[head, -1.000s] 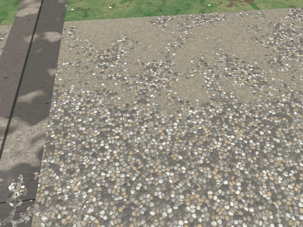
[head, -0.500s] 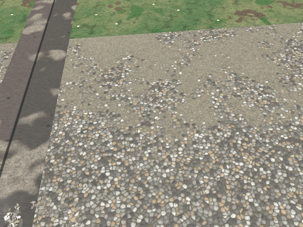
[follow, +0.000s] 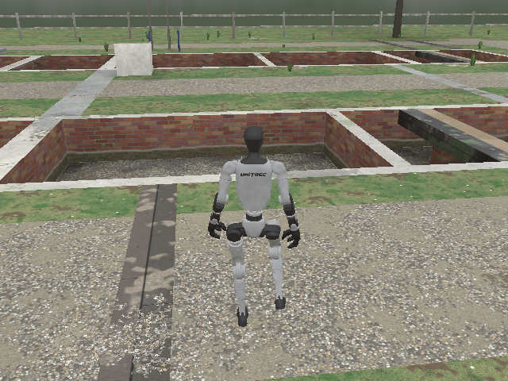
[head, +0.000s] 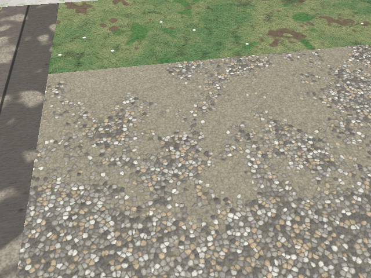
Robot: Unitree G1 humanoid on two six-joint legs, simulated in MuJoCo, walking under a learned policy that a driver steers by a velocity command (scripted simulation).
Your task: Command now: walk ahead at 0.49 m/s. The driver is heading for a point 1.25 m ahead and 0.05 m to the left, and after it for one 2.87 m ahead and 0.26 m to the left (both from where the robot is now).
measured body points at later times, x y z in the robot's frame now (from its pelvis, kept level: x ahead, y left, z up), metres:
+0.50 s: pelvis +0.28 -0.08 +0.00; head +0.29 -0.10 +0.45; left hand +0.33 +0.18 -0.12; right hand +0.37 -0.35 -0.14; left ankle +0.29 +0.08 -0.66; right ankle +0.30 -0.16 -0.74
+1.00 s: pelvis +0.55 -0.01 -0.01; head +0.58 +0.00 +0.44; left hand +0.59 +0.25 -0.15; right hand +0.66 -0.28 -0.13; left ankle +0.61 +0.07 -0.74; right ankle +0.47 -0.17 -0.65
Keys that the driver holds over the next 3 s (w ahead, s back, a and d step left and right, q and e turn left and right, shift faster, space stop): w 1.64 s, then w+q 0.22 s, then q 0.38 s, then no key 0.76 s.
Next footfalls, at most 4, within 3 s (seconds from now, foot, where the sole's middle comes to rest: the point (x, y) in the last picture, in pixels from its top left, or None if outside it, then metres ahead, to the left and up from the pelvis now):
0.30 right None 0.34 -0.17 -0.78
0.86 left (168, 244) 0.65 0.07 -0.78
1.42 right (221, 175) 0.97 -0.16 -0.78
1.98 left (160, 131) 1.24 0.12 -0.78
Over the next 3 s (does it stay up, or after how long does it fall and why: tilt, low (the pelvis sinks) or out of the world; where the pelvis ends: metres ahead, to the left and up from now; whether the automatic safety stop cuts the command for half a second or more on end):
stays up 1.25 0.00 -0.01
